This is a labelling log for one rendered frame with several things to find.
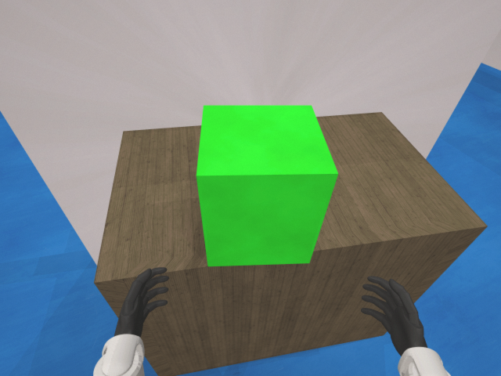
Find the carton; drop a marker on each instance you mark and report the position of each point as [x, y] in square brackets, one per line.
[265, 177]

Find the robot left forearm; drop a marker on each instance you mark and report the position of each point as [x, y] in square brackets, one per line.
[122, 355]

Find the robot left hand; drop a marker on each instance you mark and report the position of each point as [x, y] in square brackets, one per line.
[135, 308]

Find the robot right hand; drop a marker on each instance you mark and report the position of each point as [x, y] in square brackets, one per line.
[401, 318]

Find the pedestal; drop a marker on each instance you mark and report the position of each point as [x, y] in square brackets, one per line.
[391, 215]

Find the robot right forearm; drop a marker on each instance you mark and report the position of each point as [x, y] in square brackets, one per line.
[421, 361]

